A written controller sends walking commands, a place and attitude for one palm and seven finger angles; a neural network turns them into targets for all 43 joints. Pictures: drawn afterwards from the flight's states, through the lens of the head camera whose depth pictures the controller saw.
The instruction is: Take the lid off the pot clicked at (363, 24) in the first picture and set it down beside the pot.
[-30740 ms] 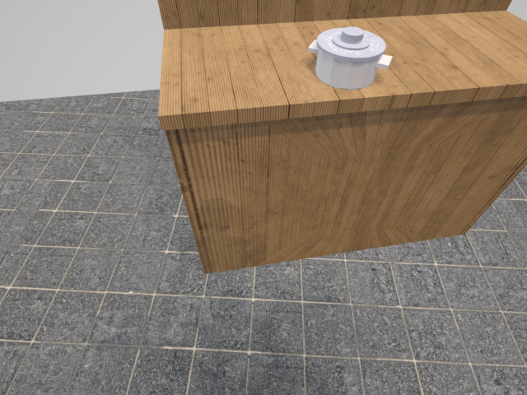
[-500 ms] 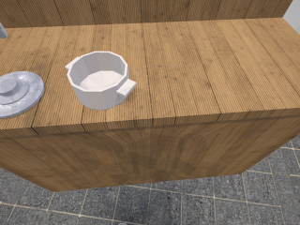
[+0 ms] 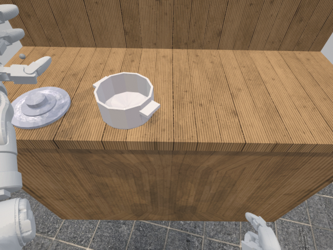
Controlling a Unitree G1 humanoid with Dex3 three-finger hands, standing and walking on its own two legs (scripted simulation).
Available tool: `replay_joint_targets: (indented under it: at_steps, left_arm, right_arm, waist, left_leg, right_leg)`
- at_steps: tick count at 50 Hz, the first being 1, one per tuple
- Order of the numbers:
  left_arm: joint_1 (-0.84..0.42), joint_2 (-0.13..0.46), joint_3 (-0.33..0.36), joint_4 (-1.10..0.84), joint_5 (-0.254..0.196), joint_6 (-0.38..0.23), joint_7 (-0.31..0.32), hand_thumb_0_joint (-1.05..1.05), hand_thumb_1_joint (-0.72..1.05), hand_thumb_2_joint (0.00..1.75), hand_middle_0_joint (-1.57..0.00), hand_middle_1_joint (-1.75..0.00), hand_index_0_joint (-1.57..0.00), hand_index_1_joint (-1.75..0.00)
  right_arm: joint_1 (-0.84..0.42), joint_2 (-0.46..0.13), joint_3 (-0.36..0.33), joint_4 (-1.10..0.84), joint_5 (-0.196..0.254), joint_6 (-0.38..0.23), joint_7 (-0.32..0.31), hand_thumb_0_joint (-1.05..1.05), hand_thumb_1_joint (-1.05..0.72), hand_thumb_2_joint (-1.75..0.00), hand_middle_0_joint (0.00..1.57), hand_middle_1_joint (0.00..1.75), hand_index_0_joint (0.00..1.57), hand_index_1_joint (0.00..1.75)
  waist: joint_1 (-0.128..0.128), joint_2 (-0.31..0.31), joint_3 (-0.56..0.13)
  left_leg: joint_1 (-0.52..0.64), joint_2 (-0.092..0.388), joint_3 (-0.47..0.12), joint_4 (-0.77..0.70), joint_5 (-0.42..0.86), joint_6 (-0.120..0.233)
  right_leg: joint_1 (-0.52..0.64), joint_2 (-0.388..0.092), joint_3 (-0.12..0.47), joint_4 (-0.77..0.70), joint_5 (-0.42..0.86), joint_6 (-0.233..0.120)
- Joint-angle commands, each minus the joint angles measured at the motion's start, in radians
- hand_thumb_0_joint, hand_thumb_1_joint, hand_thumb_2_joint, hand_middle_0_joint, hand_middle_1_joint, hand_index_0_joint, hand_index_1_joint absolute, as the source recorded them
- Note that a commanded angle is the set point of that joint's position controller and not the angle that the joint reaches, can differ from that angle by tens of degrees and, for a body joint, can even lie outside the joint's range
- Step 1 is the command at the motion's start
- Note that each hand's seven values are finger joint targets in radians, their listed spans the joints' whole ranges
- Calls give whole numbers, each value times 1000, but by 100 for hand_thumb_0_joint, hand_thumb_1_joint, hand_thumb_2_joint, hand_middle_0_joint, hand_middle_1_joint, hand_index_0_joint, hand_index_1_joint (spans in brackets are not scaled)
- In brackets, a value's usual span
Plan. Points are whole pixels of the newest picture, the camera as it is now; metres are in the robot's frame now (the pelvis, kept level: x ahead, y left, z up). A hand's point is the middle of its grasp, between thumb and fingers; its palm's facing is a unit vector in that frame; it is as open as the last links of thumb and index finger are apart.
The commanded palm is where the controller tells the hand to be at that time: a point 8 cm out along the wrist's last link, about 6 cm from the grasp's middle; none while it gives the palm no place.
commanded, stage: draw the hand back to the body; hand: left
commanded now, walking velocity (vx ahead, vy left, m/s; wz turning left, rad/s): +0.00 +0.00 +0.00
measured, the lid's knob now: (36, 100) +0.46 +0.40 +0.08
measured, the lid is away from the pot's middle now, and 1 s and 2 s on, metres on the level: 0.25 0.25 0.25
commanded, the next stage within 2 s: step back with the hand held close in 1.50 s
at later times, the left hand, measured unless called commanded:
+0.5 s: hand (7, 78) +0.31 +0.28 +0.28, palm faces +0.55 -0.81 -0.21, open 8.7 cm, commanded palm +0.25 +0.31 +0.27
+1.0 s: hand out of the picture +0.23 +0.26 +0.28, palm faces +0.52 -0.83 -0.23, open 7.4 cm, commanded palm +0.17 +0.29 +0.27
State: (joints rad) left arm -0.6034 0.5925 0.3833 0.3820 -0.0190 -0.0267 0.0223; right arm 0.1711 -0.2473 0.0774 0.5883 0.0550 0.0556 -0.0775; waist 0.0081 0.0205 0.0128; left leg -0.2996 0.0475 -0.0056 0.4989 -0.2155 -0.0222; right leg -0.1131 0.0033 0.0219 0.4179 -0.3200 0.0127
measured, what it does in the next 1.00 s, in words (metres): stands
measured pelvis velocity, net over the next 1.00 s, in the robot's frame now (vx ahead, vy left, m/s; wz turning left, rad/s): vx -0.01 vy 0.00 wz -0.01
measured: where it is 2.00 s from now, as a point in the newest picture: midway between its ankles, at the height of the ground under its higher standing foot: outside the picture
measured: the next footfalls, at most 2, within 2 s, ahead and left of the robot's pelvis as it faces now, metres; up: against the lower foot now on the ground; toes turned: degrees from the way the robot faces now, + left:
none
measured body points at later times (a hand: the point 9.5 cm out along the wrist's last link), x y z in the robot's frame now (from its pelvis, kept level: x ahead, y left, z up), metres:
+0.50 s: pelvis +0.00 -0.01 +0.00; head +0.00 -0.03 +0.45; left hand +0.28 +0.32 +0.29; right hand +0.18 -0.26 -0.09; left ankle +0.03 +0.13 -0.74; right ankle -0.06 -0.13 -0.74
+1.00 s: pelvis -0.01 +0.00 +0.01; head -0.02 -0.02 +0.46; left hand +0.20 +0.30 +0.29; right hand +0.19 -0.22 -0.08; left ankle +0.03 +0.13 -0.74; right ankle -0.06 -0.13 -0.74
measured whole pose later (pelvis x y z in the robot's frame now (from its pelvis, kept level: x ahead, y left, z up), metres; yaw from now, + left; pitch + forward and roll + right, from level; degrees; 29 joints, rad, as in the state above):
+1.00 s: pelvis -0.01 +0.00 +0.01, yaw -1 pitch -5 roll +0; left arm 0.04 0.39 0.45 -0.36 -0.13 -0.10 0.07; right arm 0.12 -0.22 0.02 0.68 0.01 -0.05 -0.07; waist 0.07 0.05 0.04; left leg -0.14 0.04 0.01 0.38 -0.16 -0.02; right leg 0.03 0.00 0.03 0.31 -0.27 0.01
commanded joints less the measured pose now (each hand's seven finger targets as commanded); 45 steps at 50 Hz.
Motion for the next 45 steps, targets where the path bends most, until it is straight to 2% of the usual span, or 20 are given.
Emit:
replay_joint_targets:
  at_steps: [1,2,4,7,10,12,14,15,16,17,19,22,25,28,30,32,35,38,43,45]
  left_arm:
    - [-325,312,125,-275,-32,-70,69,0,11,88,-40,-57,-40,-57]
    - [-324,297,116,-319,-35,-77,70,0,13,88,-40,-56,-40,-56]
    - [-230,315,161,-321,-44,-80,76,0,18,88,-38,-54,-38,-54]
    - [-145,278,156,-343,-53,-79,72,0,26,88,-36,-51,-36,-51]
    - [-137,253,140,-393,-57,-83,70,0,34,89,-34,-49,-34,-49]
    - [-146,267,161,-507,-58,-99,77,0,39,89,-33,-47,-33,-47]
    - [-88,253,172,-544,-63,-103,80,0,44,89,-32,-45,-32,-45]
    - [-40,221,161,-512,-66,-98,80,0,47,89,-31,-45,-31,-45]
    - [1,225,179,-507,-72,-95,81,0,49,89,-30,-44,-30,-44]
    - [35,233,195,-486,-75,-91,79,0,52,89,-30,-43,-30,-43]
    - [30,223,188,-559,-79,-101,72,0,57,89,-29,-41,-29,-41]
    - [39,187,170,-634,-82,-112,72,0,64,89,-27,-39,-27,-39]
    - [104,162,175,-645,-89,-112,70,0,72,90,-25,-36,-25,-36]
    - [174,170,210,-678,-95,-113,69,0,80,90,-23,-33,-23,-33]
    - [168,118,166,-706,-96,-115,65,0,85,90,-21,-32,-21,-32]
    - [193,109,169,-745,-98,-116,66,0,90,90,-20,-30,-20,-30]
    - [225,90,163,-799,-99,-120,67,0,90,90,-20,-30,-20,-30]
    - [274,82,172,-822,-103,-123,66,0,90,90,-20,-30,-20,-30]
    - [373,46,159,-919,-103,-130,61,0,90,90,-20,-30,-20,-30]
    - [402,49,169,-924,-106,-127,64,0,90,90,-20,-30,-20,-30]
  right_arm:
    - [-60,-154,-72,-89,-10,-74,-8,0,-90,-90,20,30,20,30]
    - [-67,-154,-74,-90,-10,-83,-6,0,-90,-90,20,30,20,30]
    - [-73,-157,-80,-83,-13,-91,-4,0,-90,-90,20,30,20,30]
    - [-80,-156,-87,-76,-12,-98,-2,0,-90,-90,20,30,20,30]
    - [-95,-154,-91,-70,-10,-109,-4,0,-90,-90,20,30,20,30]
    - [-106,-152,-94,-76,-10,-124,-4,0,-90,-90,20,30,20,30]
    - [-116,-148,-96,-70,-13,-131,-4,0,-90,-90,20,30,20,30]
    - [-112,-146,-97,-62,-15,-132,-4,0,-90,-90,20,30,20,30]
    - [-108,-147,-99,-61,-16,-131,-2,0,-90,-90,20,30,20,30]
    - [-111,-149,-101,-58,-16,-129,-3,0,-90,-90,20,30,20,30]
    - [-127,-143,-100,-66,-15,-128,-3,0,-90,-90,20,30,20,30]
    - [-144,-131,-97,-71,-17,-140,-3,0,-90,-90,20,30,20,30]
    - [-153,-125,-95,-65,-21,-144,-4,0,-90,-90,20,30,20,30]
    - [-157,-119,-96,-64,-24,-143,-5,0,-90,-90,20,30,20,30]
    - [-171,-110,-92,-67,-27,-147,-7,0,-90,-90,20,30,20,30]
    - [-175,-106,-92,-69,-28,-153,-6,0,-90,-90,20,30,20,30]
    - [-184,-100,-91,-70,-32,-157,-8,0,-90,-90,20,30,20,30]
    - [-190,-94,-89,-68,-34,-159,-9,0,-90,-90,20,30,20,30]
    - [-201,-84,-88,-74,-40,-163,-4,0,-90,-90,20,30,20,30]
    - [-202,-84,-89,-71,-45,-165,-5,0,-90,-90,20,30,20,30]
  waist:
    - [4,100,-300]
    - [3,113,-303]
    - [14,48,-288]
    - [17,22,-265]
    - [14,46,-246]
    - [22,89,-297]
    - [25,90,-280]
    - [25,67,-258]
    - [30,11,-247]
    - [34,-11,-231]
    - [35,41,-234]
    - [36,50,-233]
    - [39,32,-201]
    - [49,29,-205]
    - [42,34,-184]
    - [45,33,-187]
    - [46,45,-188]
    - [49,20,-163]
    - [55,59,-172]
    - [58,33,-157]
  left_leg:
    - [309,-24,57,-47,294,52]
    - [319,-25,60,-51,295,52]
    - [308,-26,69,-51,304,61]
    - [299,-33,85,-52,312,64]
    - [319,-39,90,-56,299,68]
    - [359,-39,84,-59,335,67]
    - [364,-39,88,-56,347,68]
    - [352,-39,87,-61,340,66]
    - [342,-39,86,-64,333,69]
    - [330,-39,91,-67,321,70]
    - [344,-41,94,-69,320,68]
    - [365,-40,88,-84,307,66]
    - [358,-38,87,-90,293,65]
    - [362,-37,90,-94,294,66]
    - [365,-37,89,-103,273,63]
    - [373,-38,86,-107,273,64]
    - [384,-36,82,-113,270,62]
    - [380,-35,78,-119,249,63]
    - [387,-34,74,-123,264,59]
    - [373,-32,70,-129,248,57]
  right_leg:
    - [-31,31,-57,-61,404,-41]
    - [-29,30,-56,-64,407,-40]
    - [-10,29,-54,-69,444,-34]
    - [4,25,-53,-75,493,-25]
    - [-11,24,-52,-86,472,-23]
    - [7,23,-51,-81,486,-27]
    - [7,22,-50,-86,504,-26]
    - [1,26,-56,-84,496,-25]
    - [6,26,-57,-87,506,-21]
    - [8,25,-55,-91,509,-18]
    - [13,19,-50,-100,508,-20]
    - [2,24,-54,-108,465,-21]
    - [-5,25,-54,-118,451,-21]
    - [12,24,-52,-124,459,-21]
    - [-9,25,-54,-133,427,-20]
    - [-8,26,-54,-137,422,-21]
    - [-9,26,-55,-142,408,-23]
    - [-12,28,-56,-151,380,-23]
    - [5,25,-54,-151,386,-27]
    - [0,24,-56,-155,370,-25]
